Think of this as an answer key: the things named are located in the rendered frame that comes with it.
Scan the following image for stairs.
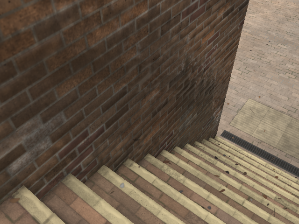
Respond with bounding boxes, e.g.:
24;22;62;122
41;135;299;224

